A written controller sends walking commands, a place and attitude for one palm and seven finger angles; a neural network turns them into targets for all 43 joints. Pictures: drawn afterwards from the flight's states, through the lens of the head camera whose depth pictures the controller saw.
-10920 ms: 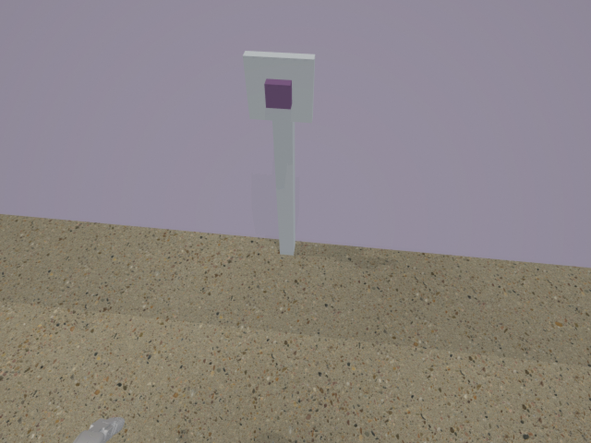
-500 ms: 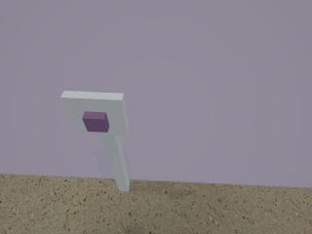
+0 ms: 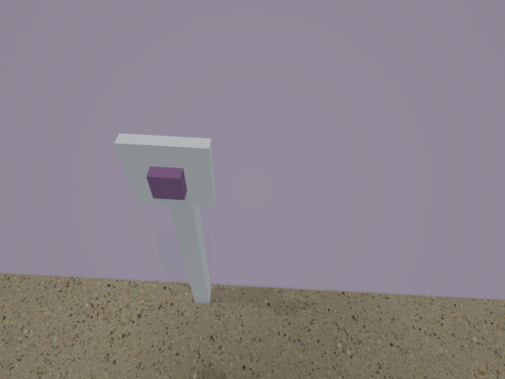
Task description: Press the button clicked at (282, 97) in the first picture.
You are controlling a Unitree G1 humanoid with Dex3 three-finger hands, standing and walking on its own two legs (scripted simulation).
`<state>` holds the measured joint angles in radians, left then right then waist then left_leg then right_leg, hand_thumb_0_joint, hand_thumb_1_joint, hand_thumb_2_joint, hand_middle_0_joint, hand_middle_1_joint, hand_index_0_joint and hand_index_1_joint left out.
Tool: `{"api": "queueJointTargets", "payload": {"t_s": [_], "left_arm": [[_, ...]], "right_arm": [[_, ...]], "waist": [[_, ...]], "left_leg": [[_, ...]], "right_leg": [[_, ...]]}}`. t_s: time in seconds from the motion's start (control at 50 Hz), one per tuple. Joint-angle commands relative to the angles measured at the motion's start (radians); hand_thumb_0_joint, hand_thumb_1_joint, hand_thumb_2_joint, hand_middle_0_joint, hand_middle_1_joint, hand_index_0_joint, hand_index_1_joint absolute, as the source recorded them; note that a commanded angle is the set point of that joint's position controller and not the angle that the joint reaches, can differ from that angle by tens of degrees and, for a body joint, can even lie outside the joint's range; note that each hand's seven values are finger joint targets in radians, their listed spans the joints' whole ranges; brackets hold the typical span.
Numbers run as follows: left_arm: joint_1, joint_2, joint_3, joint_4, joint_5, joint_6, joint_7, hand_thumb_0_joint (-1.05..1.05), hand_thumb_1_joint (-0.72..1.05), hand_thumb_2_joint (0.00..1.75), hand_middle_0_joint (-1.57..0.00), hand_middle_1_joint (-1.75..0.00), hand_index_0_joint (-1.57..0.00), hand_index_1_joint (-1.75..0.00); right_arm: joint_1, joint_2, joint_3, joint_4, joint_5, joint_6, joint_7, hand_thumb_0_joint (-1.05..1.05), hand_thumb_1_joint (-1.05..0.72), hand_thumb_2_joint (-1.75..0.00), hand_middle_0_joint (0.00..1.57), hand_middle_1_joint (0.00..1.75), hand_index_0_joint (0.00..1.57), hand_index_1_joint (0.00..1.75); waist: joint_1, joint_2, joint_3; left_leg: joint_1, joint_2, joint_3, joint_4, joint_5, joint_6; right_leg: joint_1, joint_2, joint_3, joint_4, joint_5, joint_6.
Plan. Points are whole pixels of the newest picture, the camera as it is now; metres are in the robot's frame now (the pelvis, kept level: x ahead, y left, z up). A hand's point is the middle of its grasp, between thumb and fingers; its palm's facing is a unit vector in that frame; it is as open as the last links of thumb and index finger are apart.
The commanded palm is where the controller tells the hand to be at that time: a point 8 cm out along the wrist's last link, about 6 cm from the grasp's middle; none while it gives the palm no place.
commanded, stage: come to a stop and stand still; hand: left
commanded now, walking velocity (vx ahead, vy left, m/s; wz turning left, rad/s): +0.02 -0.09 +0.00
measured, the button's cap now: (168, 182) +0.48 +0.21 +0.00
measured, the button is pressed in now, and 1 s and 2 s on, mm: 0 0 0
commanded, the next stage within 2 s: look again from close up in 0.64 s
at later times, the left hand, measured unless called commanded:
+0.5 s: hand out of the picture +0.03 +0.16 -0.18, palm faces +0.02 -0.98 -0.20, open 7.3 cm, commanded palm none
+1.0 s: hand out of the picture +0.04 +0.18 -0.18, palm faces +0.00 -0.98 -0.20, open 7.3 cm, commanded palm none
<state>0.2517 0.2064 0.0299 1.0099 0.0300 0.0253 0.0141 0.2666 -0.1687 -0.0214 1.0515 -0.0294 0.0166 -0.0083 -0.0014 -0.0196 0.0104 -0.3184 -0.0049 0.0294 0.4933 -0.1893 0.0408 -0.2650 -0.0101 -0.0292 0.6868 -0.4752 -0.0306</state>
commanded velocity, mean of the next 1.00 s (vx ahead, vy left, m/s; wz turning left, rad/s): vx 0.00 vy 0.00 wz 0.00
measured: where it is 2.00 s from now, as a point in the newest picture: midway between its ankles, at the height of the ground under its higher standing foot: outside the picture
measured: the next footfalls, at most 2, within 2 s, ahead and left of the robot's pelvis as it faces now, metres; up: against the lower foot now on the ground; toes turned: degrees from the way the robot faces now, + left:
none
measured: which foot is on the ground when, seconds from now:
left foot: down 0.00-1.00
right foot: down 0.00-1.00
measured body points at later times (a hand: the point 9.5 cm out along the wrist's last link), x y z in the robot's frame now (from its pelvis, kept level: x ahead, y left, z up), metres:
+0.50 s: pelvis +0.03 -0.01 +0.00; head +0.05 -0.01 +0.45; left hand +0.03 +0.21 -0.16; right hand +0.05 -0.23 -0.16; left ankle +0.02 +0.10 -0.74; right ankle -0.04 -0.11 -0.74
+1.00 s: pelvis +0.03 +0.00 +0.00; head +0.04 +0.01 +0.45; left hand +0.04 +0.23 -0.16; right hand +0.06 -0.23 -0.15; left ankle +0.02 +0.10 -0.74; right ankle -0.04 -0.11 -0.74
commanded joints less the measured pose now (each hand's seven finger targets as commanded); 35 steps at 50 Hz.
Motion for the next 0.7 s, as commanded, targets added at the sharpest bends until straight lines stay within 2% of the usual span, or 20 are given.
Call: {"api": "queueJointTargets", "payload": {"t_s": [0.0,0.02,0.04,0.08,0.1,0.12,0.14,0.16,0.2,0.22,0.24,0.26,0.28,0.3,0.32,0.34,0.36,0.4,0.5,0.68], "left_arm": [[0.128,0.001,-0.008,0.009,-0.005,-0.026,-0.005,0.0,0.9,0.9,-0.2,-0.3,-0.2,-0.3],[0.145,0.002,-0.009,0.022,-0.007,-0.032,-0.002,0.0,0.9,0.9,-0.2,-0.3,-0.2,-0.3],[0.159,0.019,-0.007,0.03,-0.008,-0.038,0.003,0.0,0.9,0.9,-0.2,-0.3,-0.2,-0.3],[0.153,0.07,-0.006,0.04,-0.011,-0.048,0.013,0.0,0.9,0.9,-0.2,-0.3,-0.2,-0.3],[0.196,0.071,-0.028,0.038,0.005,-0.063,0.047,0.0,0.9,0.9,-0.2,-0.3,-0.2,-0.3],[0.074,0.122,-0.025,-0.01,-0.007,-0.069,0.041,0.0,0.9,0.9,-0.2,-0.3,-0.2,-0.3],[0.047,0.089,-0.019,-0.028,-0.012,-0.071,0.037,0.0,0.9,0.9,-0.2,-0.3,-0.2,-0.3],[0.032,0.099,-0.01,-0.031,-0.007,-0.078,0.041,0.0,0.9,0.9,-0.2,-0.3,-0.2,-0.3],[0.086,0.065,-0.02,-0.008,-0.009,-0.089,0.041,0.0,0.9,0.9,-0.2,-0.3,-0.2,-0.3],[0.11,0.048,-0.022,0.008,-0.012,-0.092,0.043,0.0,0.9,0.9,-0.2,-0.3,-0.2,-0.3],[0.138,0.029,-0.024,0.017,-0.016,-0.089,0.045,0.0,0.9,0.9,-0.2,-0.3,-0.2,-0.3],[0.17,0.017,-0.024,0.027,-0.017,-0.087,0.046,0.0,0.9,0.9,-0.2,-0.3,-0.2,-0.3],[0.177,0.021,-0.023,0.037,-0.022,-0.079,0.046,0.0,0.9,0.9,-0.2,-0.3,-0.2,-0.3],[0.179,0.026,-0.022,0.042,-0.021,-0.072,0.046,0.0,0.9,0.9,-0.2,-0.3,-0.2,-0.3],[0.181,0.026,-0.022,0.043,-0.02,-0.068,0.044,0.0,0.9,0.9,-0.2,-0.3,-0.2,-0.3],[0.174,0.025,-0.024,0.045,-0.019,-0.068,0.043,0.0,0.9,0.9,-0.2,-0.3,-0.2,-0.3],[0.167,0.024,-0.025,0.047,-0.015,-0.068,0.043,0.0,0.9,0.9,-0.2,-0.3,-0.2,-0.3],[0.165,0.027,-0.025,0.047,-0.017,-0.067,0.045,0.0,0.9,0.9,-0.2,-0.3,-0.2,-0.3],[0.147,0.054,-0.02,0.039,-0.017,-0.057,0.045,0.0,0.9,0.9,-0.2,-0.3,-0.2,-0.3],[0.119,0.078,-0.017,0.025,-0.016,-0.046,0.039,0.0,0.9,0.9,-0.2,-0.3,-0.2,-0.3]], "right_arm": [[-0.005,-0.146,-0.026,-0.044,0.0,-0.022,-0.014,0.0,-0.9,-0.9,0.2,0.3,0.2,0.3],[0.005,-0.132,-0.023,-0.034,0.004,-0.023,-0.015,0.0,-0.9,-0.9,0.2,0.3,0.2,0.3],[0.021,-0.109,-0.017,-0.027,0.008,-0.024,-0.015,0.0,-0.9,-0.9,0.2,0.3,0.2,0.3],[0.018,-0.049,0.002,-0.027,0.018,-0.032,-0.013,0.0,-0.9,-0.9,0.2,0.3,0.2,0.3],[-0.094,-0.087,0.002,-0.095,0.015,-0.03,-0.001,0.0,-0.9,-0.9,0.2,0.3,0.2,0.3],[0.012,-0.053,-0.005,-0.086,0.011,-0.012,0.013,0.0,-0.9,-0.9,0.2,0.3,0.2,0.3],[0.019,-0.075,-0.007,-0.072,0.006,-0.003,0.016,0.0,-0.9,-0.9,0.2,0.3,0.2,0.3],[0.043,-0.065,-0.004,-0.074,0.005,-0.005,0.019,0.0,-0.9,-0.9,0.2,0.3,0.2,0.3],[0.065,-0.038,0.01,-0.071,0.01,-0.029,0.01,0.0,-0.9,-0.9,0.2,0.3,0.2,0.3],[0.088,-0.049,0.013,-0.063,0.012,-0.043,0.003,0.0,-0.9,-0.9,0.2,0.3,0.2,0.3],[0.107,-0.071,0.014,-0.049,0.014,-0.053,-0.005,0.0,-0.9,-0.9,0.2,0.3,0.2,0.3],[0.117,-0.088,0.012,-0.035,0.014,-0.06,-0.013,0.0,-0.9,-0.9,0.2,0.3,0.2,0.3],[0.106,-0.093,0.015,-0.026,0.016,-0.06,-0.019,0.0,-0.9,-0.9,0.2,0.3,0.2,0.3],[0.083,-0.092,0.016,-0.028,0.018,-0.057,-0.023,0.0,-0.9,-0.9,0.2,0.3,0.2,0.3],[0.06,-0.089,0.016,-0.031,0.019,-0.053,-0.024,0.0,-0.9,-0.9,0.2,0.3,0.2,0.3],[0.044,-0.082,0.017,-0.033,0.019,-0.049,-0.024,0.0,-0.9,-0.9,0.2,0.3,0.2,0.3],[0.048,-0.081,0.019,-0.028,0.018,-0.049,-0.023,0.0,-0.9,-0.9,0.2,0.3,0.2,0.3],[0.054,-0.079,0.02,-0.012,0.018,-0.05,-0.025,0.0,-0.9,-0.9,0.2,0.3,0.2,0.3],[0.037,-0.082,0.022,0.009,0.017,-0.047,-0.028,0.0,-0.9,-0.9,0.2,0.3,0.2,0.3],[0.0,-0.101,0.021,0.011,0.016,-0.042,-0.029,0.0,-0.9,-0.9,0.2,0.3,0.2,0.3]], "waist": [[0.025,0.122,0.026],[0.027,0.103,0.03],[0.024,0.058,0.039],[0.009,-0.07,0.057],[0.032,-0.001,0.145],[-0.063,-0.039,0.11],[-0.053,-0.011,0.144],[-0.07,-0.014,0.123],[-0.052,-0.046,0.057],[-0.044,-0.047,-0.001],[-0.031,-0.025,-0.048],[-0.016,0.039,-0.088],[-0.008,0.109,-0.098],[0.0,0.106,-0.064],[0.005,0.052,-0.026],[0.004,-0.018,0.013],[-0.001,-0.05,0.018],[-0.003,-0.053,0.003],[0.003,0.013,0.003],[0.008,0.016,0.013]], "left_leg": [[-0.031,0.193,-0.269,-0.285,-0.402,0.084],[-0.028,0.166,-0.232,-0.248,-0.344,0.063],[-0.052,0.13,-0.184,-0.186,-0.264,0.035],[-0.055,0.046,-0.047,-0.024,-0.108,-0.015],[0.038,0.022,-0.034,0.179,-0.098,-0.062],[0.003,0.047,-0.016,0.229,-0.157,-0.045],[0.006,0.047,-0.007,0.265,-0.143,-0.035],[-0.019,0.046,-0.005,0.245,-0.125,-0.03],[0.052,0.05,-0.006,0.091,-0.064,-0.023],[0.099,0.07,-0.037,0.022,0.059,-0.014],[0.136,0.108,-0.068,0.01,0.179,0.001],[0.169,0.131,-0.09,0.042,0.349,0.02],[0.18,0.139,-0.102,0.039,0.404,0.031],[0.16,0.142,-0.104,0.028,0.391,0.039],[0.122,0.135,-0.091,0.022,0.313,0.034],[0.092,0.12,-0.074,0.017,0.233,0.022],[0.094,0.113,-0.068,0.012,0.237,0.017],[0.112,0.107,-0.059,0.007,0.253,0.013],[0.125,0.105,-0.052,-0.006,0.266,0.01],[0.139,0.111,-0.05,-0.02,0.257,0.009]], "right_leg": [[0.055,0.009,-0.022,-0.145,0.046,-0.006],[0.087,0.0,-0.006,-0.245,0.096,-0.005],[0.131,-0.033,0.051,-0.32,0.115,-0.013],[0.111,-0.171,0.21,-0.44,0.127,-0.044],[-0.114,-0.187,0.298,-0.501,0.296,-0.04],[-0.127,-0.188,0.216,-0.513,-0.068,-0.073],[-0.193,-0.177,0.216,-0.517,-0.117,-0.087],[-0.115,-0.155,0.164,-0.476,0.036,-0.087],[-0.018,-0.139,0.132,-0.372,0.344,-0.088],[0.044,-0.113,0.104,-0.293,0.489,-0.068],[0.077,-0.084,0.076,-0.244,0.527,-0.047],[0.099,-0.066,0.056,-0.204,0.543,-0.036],[0.103,-0.058,0.044,-0.193,0.456,-0.028],[0.096,-0.053,0.044,-0.21,0.402,-0.023],[0.092,-0.059,0.051,-0.237,0.389,-0.02],[0.086,-0.068,0.065,-0.256,0.429,-0.022],[0.095,-0.073,0.062,-0.248,0.498,-0.022],[0.114,-0.08,0.057,-0.239,0.559,-0.018],[0.129,-0.081,0.063,-0.241,0.546,-0.013],[0.128,-0.086,0.069,-0.259,0.535,-0.007]]}}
